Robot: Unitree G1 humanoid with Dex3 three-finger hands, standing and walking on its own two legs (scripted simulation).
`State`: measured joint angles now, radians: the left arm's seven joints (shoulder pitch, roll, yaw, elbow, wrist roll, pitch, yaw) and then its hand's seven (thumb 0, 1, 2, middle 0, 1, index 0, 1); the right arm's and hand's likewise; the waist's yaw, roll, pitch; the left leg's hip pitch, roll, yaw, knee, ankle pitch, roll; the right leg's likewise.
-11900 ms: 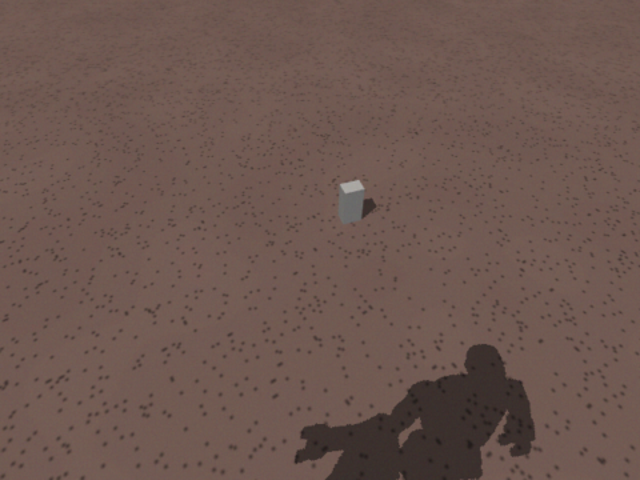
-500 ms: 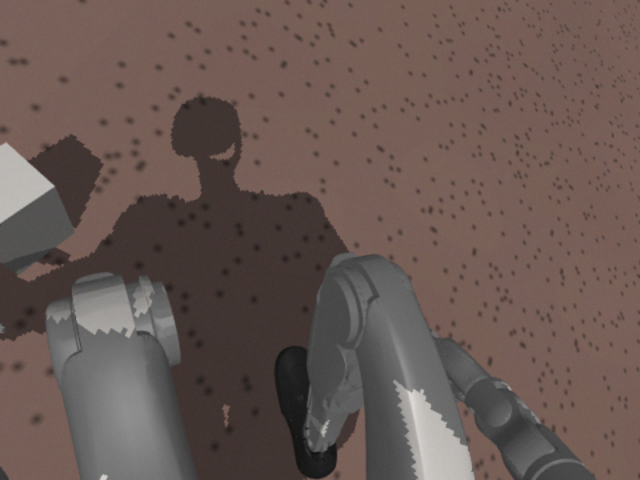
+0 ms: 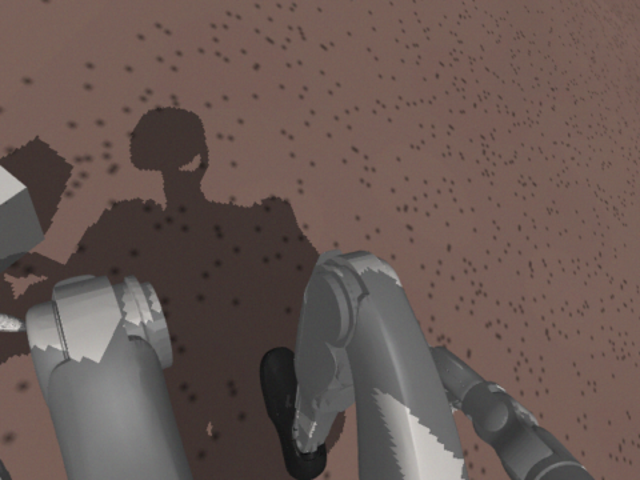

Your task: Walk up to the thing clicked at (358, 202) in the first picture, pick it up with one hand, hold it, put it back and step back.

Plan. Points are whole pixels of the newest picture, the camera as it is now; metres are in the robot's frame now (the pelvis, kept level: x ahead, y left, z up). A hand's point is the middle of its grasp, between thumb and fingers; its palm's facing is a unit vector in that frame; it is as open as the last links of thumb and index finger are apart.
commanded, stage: close in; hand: left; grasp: from the side
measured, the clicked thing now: out of the picture +0.42 +0.31 -0.18
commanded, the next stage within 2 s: rest palm in 0.06 s
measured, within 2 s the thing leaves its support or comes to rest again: neither
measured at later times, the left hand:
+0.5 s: hand out of the picture +0.38 +0.31 -0.15, palm faces +0.39 -0.92 +0.01, open 16.9 cm
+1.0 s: hand out of the picture +0.39 +0.32 -0.15, palm faces +0.42 -0.91 +0.01, open 13.0 cm
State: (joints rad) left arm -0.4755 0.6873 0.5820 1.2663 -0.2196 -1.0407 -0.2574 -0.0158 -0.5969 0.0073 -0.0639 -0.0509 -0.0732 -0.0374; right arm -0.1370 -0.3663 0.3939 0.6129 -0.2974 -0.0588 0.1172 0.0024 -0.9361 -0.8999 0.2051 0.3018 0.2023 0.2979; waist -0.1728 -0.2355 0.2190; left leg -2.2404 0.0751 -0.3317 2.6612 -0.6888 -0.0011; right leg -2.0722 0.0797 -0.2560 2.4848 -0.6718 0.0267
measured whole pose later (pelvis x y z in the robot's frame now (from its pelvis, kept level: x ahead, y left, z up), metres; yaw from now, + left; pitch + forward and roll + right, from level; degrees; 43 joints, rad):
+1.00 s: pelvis +0.00 +0.00 +0.00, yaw -1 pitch +11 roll -16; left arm -0.55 0.76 0.55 1.34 -0.18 -1.08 -0.09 -0.01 -0.03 0.40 -0.34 -0.32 -0.32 -0.32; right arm -0.16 -0.37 0.47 0.57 -0.33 0.00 0.13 0.00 -0.89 -0.89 0.20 0.30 0.20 0.30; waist -0.20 -0.26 0.28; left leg -2.23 0.07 -0.37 2.67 -0.69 0.00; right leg -2.05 0.10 -0.28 2.46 -0.65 0.04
